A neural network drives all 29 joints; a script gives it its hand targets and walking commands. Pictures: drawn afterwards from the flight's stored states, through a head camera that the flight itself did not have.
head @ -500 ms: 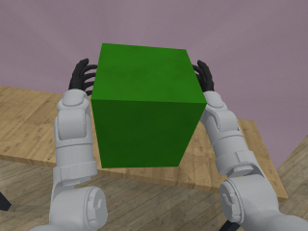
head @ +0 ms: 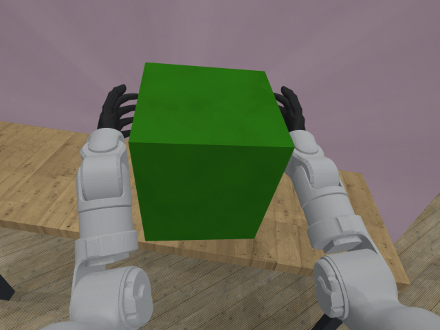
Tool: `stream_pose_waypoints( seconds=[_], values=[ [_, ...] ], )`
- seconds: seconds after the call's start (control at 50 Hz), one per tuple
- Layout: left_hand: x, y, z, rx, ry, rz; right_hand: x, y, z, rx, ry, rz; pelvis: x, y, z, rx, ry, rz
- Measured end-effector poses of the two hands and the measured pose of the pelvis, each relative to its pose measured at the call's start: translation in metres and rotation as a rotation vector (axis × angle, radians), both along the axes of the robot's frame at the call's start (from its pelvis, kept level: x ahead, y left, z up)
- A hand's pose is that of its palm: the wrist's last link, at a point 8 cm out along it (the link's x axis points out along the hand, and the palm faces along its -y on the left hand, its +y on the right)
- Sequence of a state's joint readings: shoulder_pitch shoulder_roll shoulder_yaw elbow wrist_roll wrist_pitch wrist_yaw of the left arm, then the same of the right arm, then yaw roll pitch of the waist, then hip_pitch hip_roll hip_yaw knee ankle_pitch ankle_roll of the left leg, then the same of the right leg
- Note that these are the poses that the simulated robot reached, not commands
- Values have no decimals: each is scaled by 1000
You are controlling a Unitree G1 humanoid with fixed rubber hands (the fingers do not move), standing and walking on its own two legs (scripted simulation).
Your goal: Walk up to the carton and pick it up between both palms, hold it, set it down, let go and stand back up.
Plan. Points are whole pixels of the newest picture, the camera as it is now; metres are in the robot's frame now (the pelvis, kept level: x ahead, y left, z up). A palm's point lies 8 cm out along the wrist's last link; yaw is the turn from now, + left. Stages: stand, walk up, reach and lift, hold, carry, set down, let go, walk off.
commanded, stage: hold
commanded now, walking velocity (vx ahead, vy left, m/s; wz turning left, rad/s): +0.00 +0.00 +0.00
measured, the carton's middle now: (204, 157) +0.36 +0.01 +0.17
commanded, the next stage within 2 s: set down in 0.16 s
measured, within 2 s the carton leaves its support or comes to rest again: neither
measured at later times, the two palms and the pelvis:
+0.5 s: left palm (111, 120) +0.37 +0.16 +0.24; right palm (290, 123) +0.37 -0.14 +0.24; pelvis +0.01 +0.00 +0.00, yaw +0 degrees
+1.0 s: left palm (126, 144) +0.39 +0.15 +0.18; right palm (285, 144) +0.39 -0.15 +0.18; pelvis +0.02 -0.01 +0.00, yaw +1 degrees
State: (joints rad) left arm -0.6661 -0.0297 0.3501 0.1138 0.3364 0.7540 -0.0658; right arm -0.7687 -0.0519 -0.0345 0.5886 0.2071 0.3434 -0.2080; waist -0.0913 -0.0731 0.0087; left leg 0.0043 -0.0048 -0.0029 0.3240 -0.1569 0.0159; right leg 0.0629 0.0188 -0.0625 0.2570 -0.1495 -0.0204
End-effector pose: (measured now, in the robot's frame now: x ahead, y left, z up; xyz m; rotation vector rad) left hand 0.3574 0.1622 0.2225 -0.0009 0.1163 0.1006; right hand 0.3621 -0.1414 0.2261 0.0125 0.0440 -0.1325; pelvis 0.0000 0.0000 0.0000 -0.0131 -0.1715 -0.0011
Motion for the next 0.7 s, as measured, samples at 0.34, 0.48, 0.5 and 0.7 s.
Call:
stream_pose_waypoints(
  seconds=[0.34,0.48,0.5,0.7],
  values=[
    [5,0,13,17,-37,-3,4,0,11,24,-40,2,0,4,0,1,0,-1],
    [11,1,17,27,-100,2,10,1,14,1,-123,1,5,3,0,5,-14,-2],
    [11,0,16,26,-105,-8,11,1,12,-3,-131,3,6,3,0,6,-17,-2],
    [18,1,-33,55,-59,8,21,3,-46,-33,-106,10,13,-2,0,5,-19,12]
  ],
)
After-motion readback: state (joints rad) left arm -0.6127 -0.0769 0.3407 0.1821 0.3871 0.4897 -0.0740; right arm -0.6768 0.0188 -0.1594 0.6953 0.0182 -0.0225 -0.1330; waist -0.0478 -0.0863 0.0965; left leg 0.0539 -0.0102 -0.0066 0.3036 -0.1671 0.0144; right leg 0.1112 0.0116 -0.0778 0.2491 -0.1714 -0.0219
